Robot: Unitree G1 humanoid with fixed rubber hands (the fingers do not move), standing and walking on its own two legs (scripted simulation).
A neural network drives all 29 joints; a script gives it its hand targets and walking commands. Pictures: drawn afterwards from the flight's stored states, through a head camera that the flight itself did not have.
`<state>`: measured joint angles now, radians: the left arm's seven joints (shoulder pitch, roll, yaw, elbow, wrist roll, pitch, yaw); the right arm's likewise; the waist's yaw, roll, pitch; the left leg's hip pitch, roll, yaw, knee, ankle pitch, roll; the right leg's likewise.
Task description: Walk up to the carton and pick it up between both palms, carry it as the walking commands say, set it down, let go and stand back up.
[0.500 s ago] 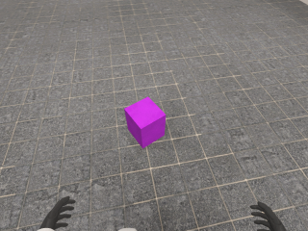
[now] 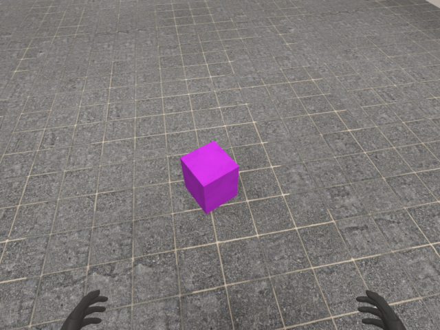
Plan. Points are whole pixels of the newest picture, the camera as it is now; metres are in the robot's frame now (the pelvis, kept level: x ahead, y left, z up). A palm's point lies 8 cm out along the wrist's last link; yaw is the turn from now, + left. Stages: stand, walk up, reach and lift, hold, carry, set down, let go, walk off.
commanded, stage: stand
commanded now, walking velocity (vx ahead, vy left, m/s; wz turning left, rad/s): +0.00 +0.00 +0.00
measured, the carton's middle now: (210, 177) +0.88 +0.11 -0.63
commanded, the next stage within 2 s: walk up in 1.38 s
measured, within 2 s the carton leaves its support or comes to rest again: neither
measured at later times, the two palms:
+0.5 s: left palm out of the picture +0.11 +0.31 -0.09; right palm out of the picture +0.12 -0.28 -0.08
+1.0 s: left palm out of the picture +0.08 +0.31 -0.08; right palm out of the picture +0.11 -0.28 -0.08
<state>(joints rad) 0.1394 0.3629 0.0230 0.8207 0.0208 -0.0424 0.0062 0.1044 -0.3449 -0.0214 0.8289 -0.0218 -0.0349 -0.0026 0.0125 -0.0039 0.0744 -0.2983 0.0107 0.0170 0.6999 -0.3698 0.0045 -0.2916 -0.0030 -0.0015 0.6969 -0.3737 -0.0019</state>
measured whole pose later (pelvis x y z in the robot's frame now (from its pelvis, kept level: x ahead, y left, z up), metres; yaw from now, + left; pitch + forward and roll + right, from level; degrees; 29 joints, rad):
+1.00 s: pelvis +0.00 +0.01 +0.03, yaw +1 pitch -3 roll +0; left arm 0.10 0.37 0.01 1.06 0.01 -0.02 0.00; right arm 0.07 -0.35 -0.02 1.05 -0.01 -0.02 0.00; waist 0.00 0.00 0.07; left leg -0.13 -0.02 0.01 0.37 -0.19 0.02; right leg -0.11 -0.03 -0.01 0.36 -0.20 0.02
